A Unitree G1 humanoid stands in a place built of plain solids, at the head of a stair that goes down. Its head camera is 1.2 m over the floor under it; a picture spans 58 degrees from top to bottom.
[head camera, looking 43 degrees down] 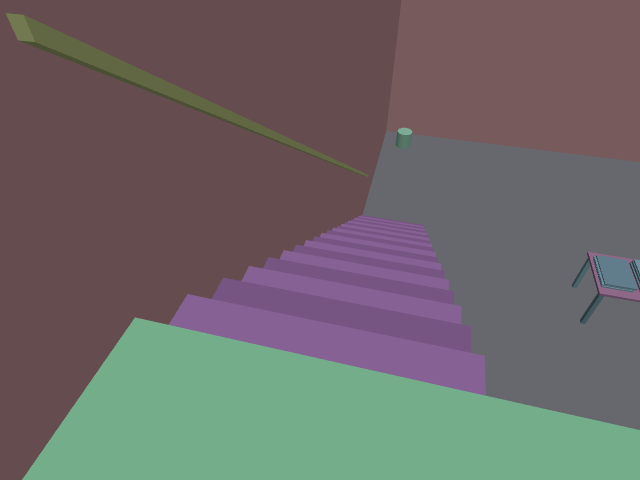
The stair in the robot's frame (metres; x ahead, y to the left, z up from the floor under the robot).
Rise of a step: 0.21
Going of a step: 0.29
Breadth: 1.21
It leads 14 degrees to the right of straight ahead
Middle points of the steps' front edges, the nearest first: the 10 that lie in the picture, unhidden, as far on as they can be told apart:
0.75 0.04 0.00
1.04 -0.03 -0.21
1.32 -0.10 -0.43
1.60 -0.17 -0.64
1.89 -0.25 -0.85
2.17 -0.32 -1.06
2.46 -0.39 -1.28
2.74 -0.46 -1.49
3.02 -0.53 -1.70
3.31 -0.60 -1.92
